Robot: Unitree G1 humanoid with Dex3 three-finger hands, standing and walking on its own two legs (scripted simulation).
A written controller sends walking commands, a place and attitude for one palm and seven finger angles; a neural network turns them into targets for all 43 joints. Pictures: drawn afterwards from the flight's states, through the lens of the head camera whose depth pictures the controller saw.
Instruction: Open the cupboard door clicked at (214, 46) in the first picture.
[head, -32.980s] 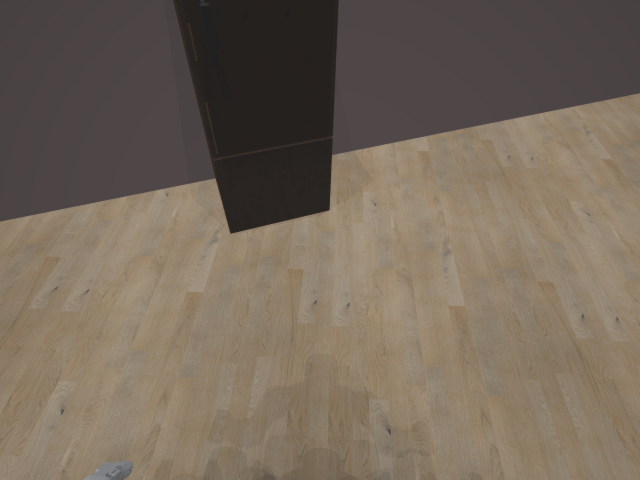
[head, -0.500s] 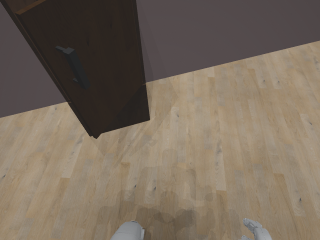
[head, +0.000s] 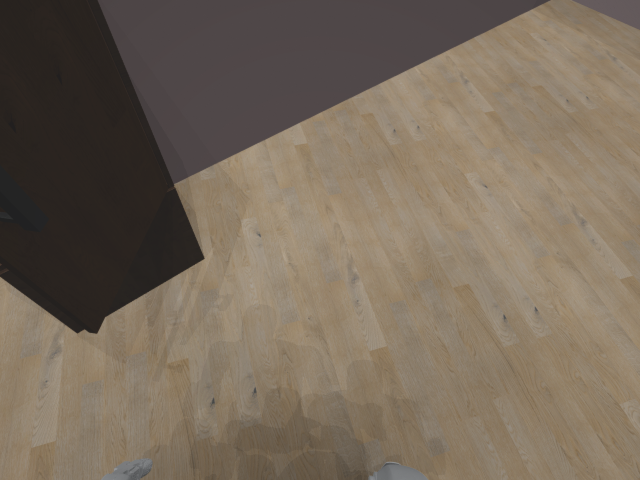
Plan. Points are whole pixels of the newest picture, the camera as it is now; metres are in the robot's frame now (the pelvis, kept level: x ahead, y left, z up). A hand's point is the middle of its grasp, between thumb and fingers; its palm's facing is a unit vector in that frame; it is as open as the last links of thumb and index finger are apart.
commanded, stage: walk to a spot facing it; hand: left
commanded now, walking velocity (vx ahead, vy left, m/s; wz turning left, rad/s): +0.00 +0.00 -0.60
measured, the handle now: out of the picture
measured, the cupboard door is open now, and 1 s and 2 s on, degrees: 43 43 43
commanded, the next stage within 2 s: turn to face it in 1.72 s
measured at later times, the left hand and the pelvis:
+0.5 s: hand (209, 429) +0.19 +0.18 -0.17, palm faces -0.28 -0.95 -0.15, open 7.4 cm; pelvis +0.06 +0.01 +0.00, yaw -17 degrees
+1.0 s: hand (352, 307) +0.40 -0.03 -0.17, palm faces -0.55 -0.81 -0.20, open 7.4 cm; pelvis +0.22 -0.13 -0.01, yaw -33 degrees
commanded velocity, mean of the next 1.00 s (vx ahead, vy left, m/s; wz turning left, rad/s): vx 0.29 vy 0.00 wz -0.53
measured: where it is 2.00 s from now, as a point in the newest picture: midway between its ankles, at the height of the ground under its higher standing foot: (445, 342)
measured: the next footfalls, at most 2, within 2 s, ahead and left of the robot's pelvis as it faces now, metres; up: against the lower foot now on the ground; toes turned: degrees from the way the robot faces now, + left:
right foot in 0.04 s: +0.04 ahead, -0.14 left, +0.00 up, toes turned -5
left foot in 0.38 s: +0.10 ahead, +0.11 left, +0.00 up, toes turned -8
